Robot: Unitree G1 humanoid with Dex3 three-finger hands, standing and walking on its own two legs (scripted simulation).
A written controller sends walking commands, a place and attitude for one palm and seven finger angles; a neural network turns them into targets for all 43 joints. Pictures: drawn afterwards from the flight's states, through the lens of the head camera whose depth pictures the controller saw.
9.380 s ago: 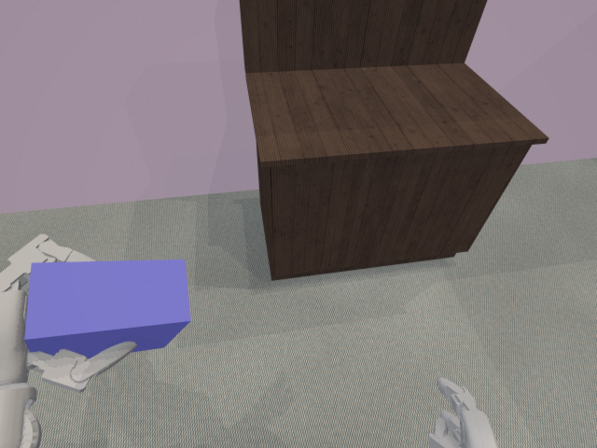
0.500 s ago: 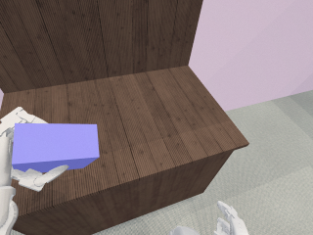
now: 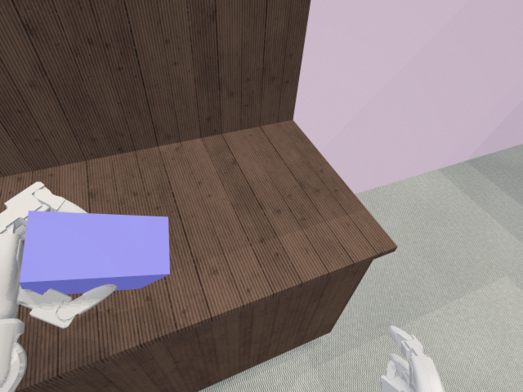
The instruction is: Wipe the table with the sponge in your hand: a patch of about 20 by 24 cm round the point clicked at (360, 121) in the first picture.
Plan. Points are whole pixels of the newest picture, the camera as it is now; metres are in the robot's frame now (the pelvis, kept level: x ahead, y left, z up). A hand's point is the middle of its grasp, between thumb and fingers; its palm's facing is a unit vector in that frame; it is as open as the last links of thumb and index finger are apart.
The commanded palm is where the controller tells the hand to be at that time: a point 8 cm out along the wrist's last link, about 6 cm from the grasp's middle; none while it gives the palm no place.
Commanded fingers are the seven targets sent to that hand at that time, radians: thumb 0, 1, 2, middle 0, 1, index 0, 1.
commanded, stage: come to a stop and stand still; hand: left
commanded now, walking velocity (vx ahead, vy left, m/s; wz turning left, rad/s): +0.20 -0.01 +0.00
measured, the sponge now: (116, 257) +0.24 +0.19 +0.15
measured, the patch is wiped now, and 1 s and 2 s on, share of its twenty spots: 0.00 0.00 0.00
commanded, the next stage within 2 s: look again from close up in 1.52 s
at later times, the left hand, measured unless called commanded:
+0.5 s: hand (11, 185) +0.26 +0.28 +0.23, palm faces +0.48 -0.77 -0.41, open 10.2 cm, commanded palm +0.17 +0.29 +0.18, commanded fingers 0.00 0.10 1.30 -1.20 -1.60 -1.20 -1.60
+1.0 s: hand out of the picture +0.22 +0.31 +0.19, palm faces +0.37 -0.82 -0.44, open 10.2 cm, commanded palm +0.16 +0.33 +0.18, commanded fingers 0.00 0.10 1.30 -1.20 -1.60 -1.20 -1.60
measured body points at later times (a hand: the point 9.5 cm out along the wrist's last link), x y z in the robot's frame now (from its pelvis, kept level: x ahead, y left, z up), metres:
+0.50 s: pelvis +0.01 +0.01 +0.00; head +0.04 +0.03 +0.45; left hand +0.23 +0.32 +0.25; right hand +0.19 -0.22 -0.07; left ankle +0.04 +0.13 -0.73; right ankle +0.03 -0.06 -0.73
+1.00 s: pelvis +0.00 +0.05 +0.01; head +0.04 +0.07 +0.45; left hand +0.19 +0.35 +0.21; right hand +0.21 -0.15 -0.06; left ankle +0.04 +0.13 -0.73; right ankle +0.03 -0.06 -0.73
